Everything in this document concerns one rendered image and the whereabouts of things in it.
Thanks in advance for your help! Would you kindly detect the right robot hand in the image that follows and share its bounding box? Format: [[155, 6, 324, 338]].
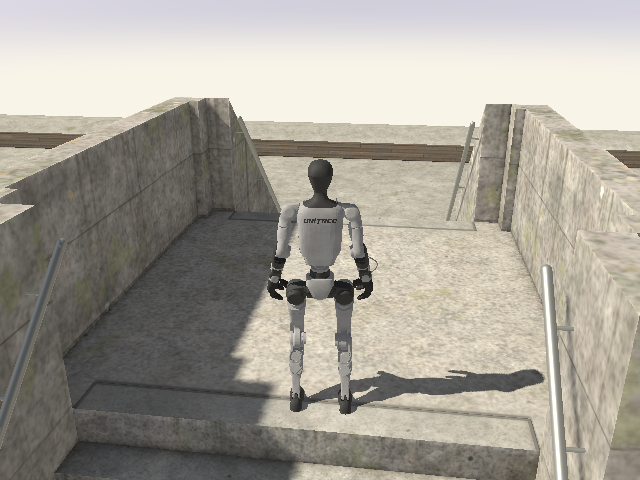
[[352, 278, 373, 300]]

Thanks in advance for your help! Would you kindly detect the left robot hand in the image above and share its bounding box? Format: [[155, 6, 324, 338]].
[[267, 279, 288, 300]]

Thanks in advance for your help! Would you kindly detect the left robot foot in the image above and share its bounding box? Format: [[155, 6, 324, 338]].
[[290, 386, 304, 412]]

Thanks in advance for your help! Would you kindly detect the robot left forearm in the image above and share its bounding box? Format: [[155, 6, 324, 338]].
[[269, 243, 286, 283]]

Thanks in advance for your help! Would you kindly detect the robot left upper arm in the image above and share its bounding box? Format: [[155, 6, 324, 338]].
[[275, 203, 299, 259]]

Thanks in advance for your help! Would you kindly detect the left robot shin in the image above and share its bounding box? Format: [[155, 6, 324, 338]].
[[289, 331, 304, 398]]

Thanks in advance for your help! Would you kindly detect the robot right forearm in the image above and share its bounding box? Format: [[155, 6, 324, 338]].
[[354, 243, 372, 282]]

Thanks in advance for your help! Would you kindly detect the robot right upper arm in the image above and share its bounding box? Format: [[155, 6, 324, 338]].
[[341, 203, 365, 259]]

